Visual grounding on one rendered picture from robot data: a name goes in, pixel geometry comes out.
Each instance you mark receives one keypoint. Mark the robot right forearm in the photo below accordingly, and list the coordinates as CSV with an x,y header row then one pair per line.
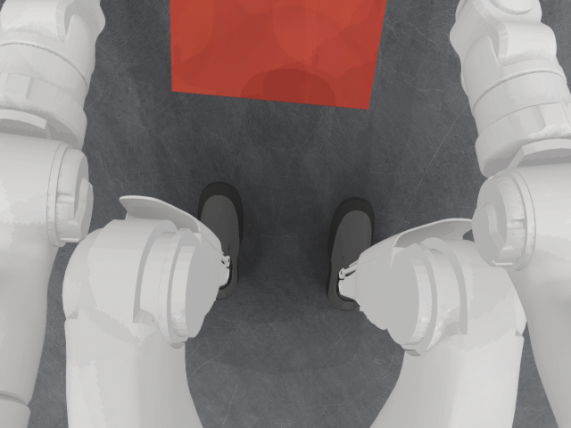
x,y
517,90

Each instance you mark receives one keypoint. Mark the right robot upper arm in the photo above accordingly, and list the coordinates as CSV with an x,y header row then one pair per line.
x,y
522,223

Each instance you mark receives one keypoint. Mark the left robot upper arm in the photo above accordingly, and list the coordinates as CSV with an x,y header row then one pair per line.
x,y
45,202

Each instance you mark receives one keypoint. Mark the robot right shin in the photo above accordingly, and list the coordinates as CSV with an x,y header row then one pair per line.
x,y
365,284

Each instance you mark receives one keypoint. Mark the robot left forearm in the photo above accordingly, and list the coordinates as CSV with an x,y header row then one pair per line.
x,y
47,57

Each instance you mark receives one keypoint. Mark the robot left thigh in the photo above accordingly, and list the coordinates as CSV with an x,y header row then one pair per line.
x,y
144,291

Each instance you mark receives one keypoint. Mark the carton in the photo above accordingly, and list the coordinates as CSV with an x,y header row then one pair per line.
x,y
321,52

